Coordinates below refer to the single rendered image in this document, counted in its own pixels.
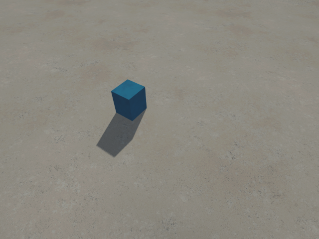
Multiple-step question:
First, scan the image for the carton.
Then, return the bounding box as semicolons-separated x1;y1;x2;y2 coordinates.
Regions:
111;79;147;121

